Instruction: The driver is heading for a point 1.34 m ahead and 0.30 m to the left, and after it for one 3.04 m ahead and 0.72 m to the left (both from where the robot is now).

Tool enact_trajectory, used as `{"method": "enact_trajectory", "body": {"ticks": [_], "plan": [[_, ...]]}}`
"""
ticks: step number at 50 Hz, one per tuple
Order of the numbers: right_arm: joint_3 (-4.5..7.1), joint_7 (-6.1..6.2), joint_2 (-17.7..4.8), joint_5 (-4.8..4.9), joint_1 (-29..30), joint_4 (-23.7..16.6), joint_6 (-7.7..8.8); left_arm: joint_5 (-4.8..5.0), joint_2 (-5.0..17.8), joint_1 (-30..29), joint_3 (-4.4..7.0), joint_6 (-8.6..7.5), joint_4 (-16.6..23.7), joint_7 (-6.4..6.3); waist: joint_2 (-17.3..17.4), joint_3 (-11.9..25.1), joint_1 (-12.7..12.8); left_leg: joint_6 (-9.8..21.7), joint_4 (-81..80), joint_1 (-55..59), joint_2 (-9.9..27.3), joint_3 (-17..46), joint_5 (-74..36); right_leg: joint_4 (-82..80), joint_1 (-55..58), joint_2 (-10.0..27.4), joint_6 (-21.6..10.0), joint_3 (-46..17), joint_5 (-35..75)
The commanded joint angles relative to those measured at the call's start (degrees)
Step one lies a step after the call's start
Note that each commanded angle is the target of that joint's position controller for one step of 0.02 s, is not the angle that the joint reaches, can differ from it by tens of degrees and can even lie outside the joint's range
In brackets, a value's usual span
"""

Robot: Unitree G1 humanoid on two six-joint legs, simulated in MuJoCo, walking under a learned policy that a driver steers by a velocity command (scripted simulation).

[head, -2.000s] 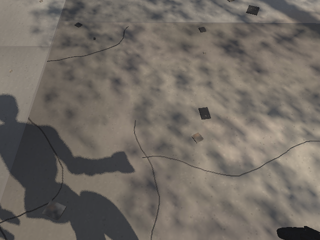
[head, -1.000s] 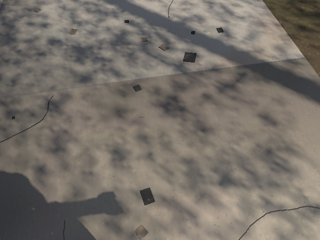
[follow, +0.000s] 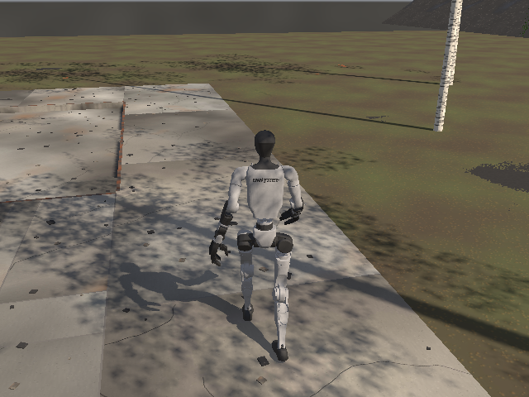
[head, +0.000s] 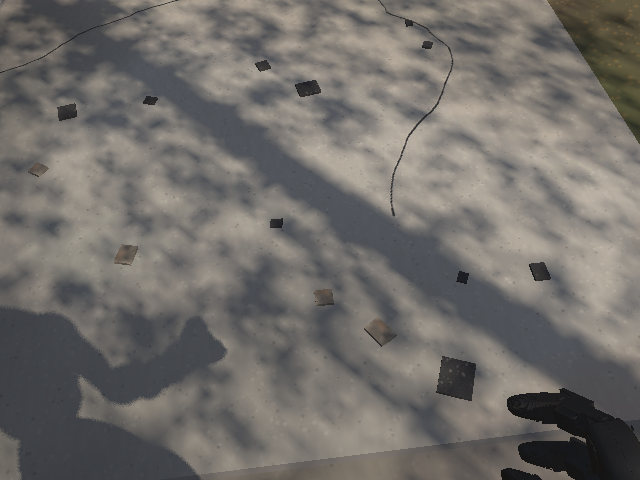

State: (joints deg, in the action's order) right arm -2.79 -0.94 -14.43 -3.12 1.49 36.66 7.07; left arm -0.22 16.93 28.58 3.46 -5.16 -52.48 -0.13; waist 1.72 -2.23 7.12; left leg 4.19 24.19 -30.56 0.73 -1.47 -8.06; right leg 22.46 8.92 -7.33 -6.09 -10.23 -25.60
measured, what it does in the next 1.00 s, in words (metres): walks ahead, turning left: right foot, then left foot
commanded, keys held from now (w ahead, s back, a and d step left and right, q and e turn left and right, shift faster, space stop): q+shift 0.44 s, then shift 0.20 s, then e+shift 0.36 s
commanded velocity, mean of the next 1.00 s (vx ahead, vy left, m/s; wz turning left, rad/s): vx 0.13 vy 0.00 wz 0.26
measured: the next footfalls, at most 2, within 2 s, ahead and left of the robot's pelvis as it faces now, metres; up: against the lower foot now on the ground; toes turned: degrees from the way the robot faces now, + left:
right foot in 0.44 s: +0.36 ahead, -0.05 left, +0.00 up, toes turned +26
left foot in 0.80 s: +0.19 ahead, +0.11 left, +0.00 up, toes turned +20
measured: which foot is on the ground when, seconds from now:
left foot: down 0.00-0.42, up 0.44-0.78, down 0.80-1.00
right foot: down 0.00-0.00, up 0.02-0.42, down 0.44-0.80, up 0.82-1.00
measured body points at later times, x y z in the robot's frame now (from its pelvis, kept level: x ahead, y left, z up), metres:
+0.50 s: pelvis +0.21 +0.00 +0.01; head +0.24 +0.00 +0.46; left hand +0.33 +0.30 -0.06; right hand +0.36 -0.26 -0.11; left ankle +0.17 +0.10 -0.68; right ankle +0.33 -0.06 -0.72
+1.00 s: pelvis +0.20 +0.01 +0.03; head +0.22 +0.03 +0.48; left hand +0.16 +0.29 -0.11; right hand +0.42 -0.19 -0.07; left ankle +0.15 +0.10 -0.72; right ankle +0.23 -0.09 -0.65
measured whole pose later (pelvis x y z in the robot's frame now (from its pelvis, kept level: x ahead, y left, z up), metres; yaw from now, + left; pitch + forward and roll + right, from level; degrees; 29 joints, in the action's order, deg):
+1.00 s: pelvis +0.20 +0.01 +0.03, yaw +15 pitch -1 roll +0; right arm 0.7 2.8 -13.2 -1.4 -8.9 41.6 -2.2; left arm -0.7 17.6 18.8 4.5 4.6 -45.1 1.7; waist -2.7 -3.1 2.8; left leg 1.6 23.5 -8.0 0.4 -4.9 15.0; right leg 59.8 -27.3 -1.3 1.8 0.9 -23.3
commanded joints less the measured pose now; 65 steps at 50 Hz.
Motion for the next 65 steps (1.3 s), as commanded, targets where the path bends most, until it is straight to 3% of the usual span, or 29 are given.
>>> {"method": "enact_trajectory", "body": {"ticks": [1,2,4,7,11,15,20,21,23,24,26,31,35,39,40,41,42,43,45,50,53,55,58,60,61,62,63,64,65], "plan": [[5.46,1.06,-15.72,-1.07,-30.67,6.47,0.69,0.89,0.30,6.48,0.15,-0.12,3.02,-1.30,11.08,23.99,-10.80,13.11,15.14,55.11,22.86,21.44,-55.58,54.87,-30.41,-0.10,5.43,6.69,0.55],[6.71,-0.19,-14.70,1.83,-34.05,7.96,-0.18,2.67,4.96,9.10,0.25,0.00,2.49,-1.66,12.57,35.35,-13.10,20.73,12.22,67.48,26.33,37.91,-60.73,68.26,-43.47,-2.42,6.37,3.49,-8.92],[6.21,0.35,-8.64,3.41,-23.91,6.43,-1.24,-0.26,6.47,-8.48,-0.39,-0.20,6.72,-1.13,2.28,20.77,-12.99,15.43,4.14,52.25,16.36,25.58,-40.78,60.03,-49.27,5.03,6.40,4.86,1.13],[6.19,1.55,-7.41,3.60,-23.50,9.00,-2.51,-2.79,3.39,-14.52,-1.23,2.49,10.69,-0.31,-2.03,8.56,-7.89,12.75,-2.06,31.23,10.00,21.63,-37.36,50.20,-44.90,6.67,7.81,6.04,2.41],[7.70,0.91,-10.75,2.05,-19.98,7.67,-3.44,-1.97,1.48,-14.72,-2.63,4.41,13.27,-0.58,1.13,9.29,-3.97,11.36,-3.19,16.16,5.96,19.18,-36.44,34.54,-36.10,5.93,9.10,7.63,4.92],[8.82,0.67,-11.32,2.54,-20.18,6.34,-5.52,-1.04,3.14,-20.76,-2.92,5.52,15.33,-1.36,4.10,9.75,-5.25,6.36,-2.25,10.15,1.58,20.39,-21.32,25.20,-28.58,4.18,8.61,7.60,15.56],[10.12,1.04,-11.78,2.27,-19.20,4.48,-7.93,-0.53,4.36,-21.44,-2.88,4.01,16.24,-2.29,5.71,5.11,-5.57,2.30,2.92,11.90,-0.55,29.99,-0.50,6.70,-23.15,3.75,7.58,4.13,16.34],[9.96,1.21,-10.58,2.84,-19.37,4.13,-8.09,-0.87,4.96,-19.70,-2.71,3.11,15.87,-2.57,4.52,3.89,-5.30,0.20,6.09,9.89,-2.40,29.80,7.32,-0.32,-19.09,6.68,6.75,3.15,20.33],[8.92,1.83,-5.66,3.88,-29.48,2.65,-8.50,-1.51,11.62,-20.60,-1.27,3.83,17.66,-3.07,-15.90,10.29,-10.52,-3.80,27.28,0.77,-13.37,10.55,49.12,-4.47,-9.86,33.19,-4.26,-21.25,31.87],[9.59,1.75,-10.12,1.44,-28.72,3.96,-8.90,-0.63,9.41,-19.69,-0.84,4.66,17.16,-2.94,-13.24,9.77,-9.57,-4.58,37.29,-0.81,-8.78,7.43,45.18,-5.60,-12.73,32.49,-8.21,-23.18,31.04],[9.99,0.96,-10.31,1.27,-24.13,4.73,-9.81,-0.73,3.78,-22.60,-2.11,5.12,17.58,-2.59,-6.81,4.92,-10.24,-5.90,41.79,1.35,-6.19,7.61,37.35,-5.53,-19.48,24.37,-6.34,-10.87,28.79],[8.46,0.08,-7.38,2.60,-19.76,3.27,-11.23,-1.44,4.96,-19.31,-1.14,4.55,15.37,-1.89,-10.41,6.20,-9.14,-6.88,40.12,3.96,-7.19,6.29,33.85,-3.06,-19.47,19.60,-6.05,-0.33,41.31],[5.88,0.53,-3.99,2.62,-16.24,3.36,-11.79,-1.44,4.56,-17.25,-1.31,4.81,13.03,-0.70,-13.44,6.88,-7.48,-5.15,18.16,14.28,-5.22,4.16,36.96,-4.67,-21.56,17.93,-5.36,-1.53,29.09],[6.10,2.39,-7.33,2.32,-19.76,5.18,-10.41,-0.37,9.96,-13.52,1.16,6.76,11.37,0.79,-12.46,4.17,-9.02,-1.99,-5.91,26.60,-5.91,1.76,22.46,-1.32,-27.31,15.07,-1.16,-6.51,27.18],[6.77,2.87,-11.09,1.78,-20.44,5.09,-9.67,0.23,7.99,-12.57,0.93,6.40,12.06,0.86,-6.00,5.77,-8.79,-0.37,-8.87,33.11,2.20,8.75,24.48,2.07,-33.43,12.64,2.21,-5.00,18.05],[7.85,3.26,-16.51,1.37,-18.12,3.93,-9.54,1.26,2.59,-13.84,-0.14,5.86,14.68,1.00,10.19,5.06,-8.52,4.58,-11.92,33.16,16.86,22.63,23.49,13.20,-42.62,3.91,5.56,4.91,3.58],[8.07,3.15,-15.42,1.15,-14.60,3.44,-9.64,-0.07,6.56,-16.13,0.96,6.31,14.61,0.20,10.96,1.70,-9.78,9.92,-11.17,21.06,22.49,21.55,12.88,26.95,-40.37,4.09,6.21,8.67,-6.71],[6.51,3.19,-10.46,1.14,-11.10,2.31,-9.14,-0.35,8.22,-14.56,2.07,7.08,13.22,0.11,5.71,0.26,-7.20,9.98,-10.26,18.38,19.32,16.76,5.72,35.31,-38.06,4.86,5.75,7.16,-5.28],[5.29,3.61,-6.47,1.61,-5.48,0.88,-8.77,-0.55,7.40,-9.27,2.71,8.47,10.49,0.45,5.93,-0.32,-3.66,6.42,-8.47,18.68,13.30,7.03,-0.04,42.70,-38.27,5.35,6.27,8.48,0.17],[5.93,4.20,-7.29,1.73,-11.20,2.02,-8.45,-0.44,4.20,-13.85,1.90,9.38,13.13,2.58,6.57,1.37,-7.85,7.16,-4.82,29.97,14.65,2.34,-5.60,34.80,-42.00,7.97,8.80,11.40,2.05],[7.42,2.92,-10.75,1.02,-15.19,2.76,-7.48,-0.97,5.16,-19.61,1.80,9.98,16.65,4.57,9.43,1.95,-11.49,6.26,-13.09,30.68,17.98,6.84,35.38,27.32,-40.84,9.38,6.96,13.33,1.67],[8.22,2.43,-12.28,0.76,-15.36,2.90,-6.60,-0.88,5.86,-22.38,2.03,9.97,18.25,5.90,8.38,-0.55,-11.58,5.29,-16.04,29.73,19.59,7.94,44.96,24.08,-40.83,9.62,5.38,14.14,0.32],[8.45,1.44,-12.28,0.59,-15.25,3.84,-5.87,-0.59,2.93,-22.85,1.24,8.85,18.76,5.72,4.06,-3.18,-10.13,4.40,-11.47,26.50,18.02,1.24,26.40,15.25,-33.46,8.04,3.23,15.91,-1.48],[8.66,1.00,-12.71,2.62,-13.46,4.48,-6.21,-1.78,1.91,-15.27,1.12,7.57,16.43,4.40,3.88,0.30,-5.29,2.07,-0.28,22.17,14.92,-4.95,12.30,3.74,-20.98,4.12,2.04,18.05,6.85],[7.83,0.87,-10.25,3.12,-14.08,4.60,-6.27,-2.56,4.72,-8.14,2.20,6.85,13.54,3.40,-1.51,5.02,-2.56,-0.75,11.62,15.50,11.39,-9.45,11.85,-0.44,-8.56,3.94,1.05,14.72,10.33],[5.42,0.43,-3.26,2.61,-13.51,1.54,-6.41,-2.82,11.36,-2.24,3.46,5.90,13.62,2.20,-17.62,9.10,-0.17,-5.03,29.52,-0.66,5.38,-13.15,32.44,-7.14,3.34,21.45,-2.62,-8.27,9.03],[5.29,0.70,-3.79,0.58,-12.58,0.74,-7.15,-0.76,15.11,-2.54,3.74,5.63,14.18,1.35,-17.84,5.53,-0.87,-5.51,36.12,-8.90,0.73,-6.63,43.66,-8.68,-1.98,32.97,-9.37,-19.76,32.31],[5.91,0.49,-6.23,1.07,-12.29,2.46,-7.84,-0.09,9.86,-3.47,2.16,5.55,13.83,0.85,-8.64,4.30,-0.83,-4.95,39.16,-6.10,3.84,-1.36,41.30,-5.50,-2.84,30.60,-9.92,-9.84,45.11],[5.56,-0.16,-5.23,2.92,-13.94,4.25,-7.78,-0.46,6.88,-7.88,0.77,5.20,13.87,0.46,-8.55,2.52,-3.56,-4.43,38.58,-3.03,3.91,0.88,37.22,-4.84,-6.03,27.08,-7.96,-2.62,51.89]]}}
Keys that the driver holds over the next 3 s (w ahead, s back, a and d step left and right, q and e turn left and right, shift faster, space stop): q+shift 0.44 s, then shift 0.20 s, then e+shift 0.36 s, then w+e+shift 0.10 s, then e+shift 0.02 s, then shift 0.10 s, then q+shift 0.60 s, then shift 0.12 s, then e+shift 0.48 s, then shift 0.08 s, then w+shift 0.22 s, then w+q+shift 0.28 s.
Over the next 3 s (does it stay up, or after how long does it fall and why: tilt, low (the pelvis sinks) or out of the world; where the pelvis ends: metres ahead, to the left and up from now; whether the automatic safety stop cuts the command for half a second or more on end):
stays up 0.54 -0.02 0.02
